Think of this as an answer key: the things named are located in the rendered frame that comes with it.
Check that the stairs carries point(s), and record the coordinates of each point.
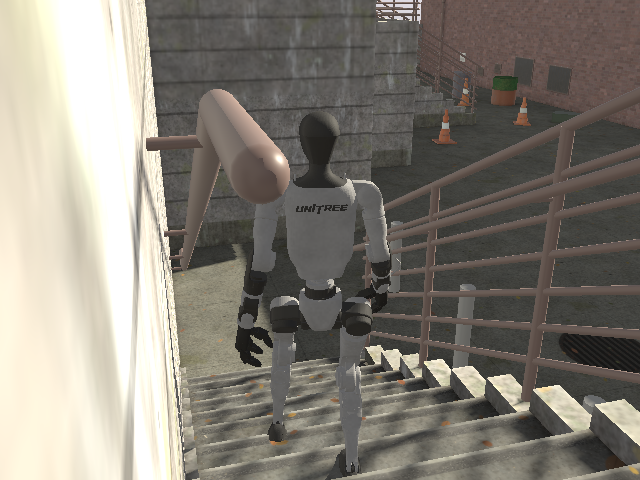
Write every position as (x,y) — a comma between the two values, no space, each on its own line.
(409,431)

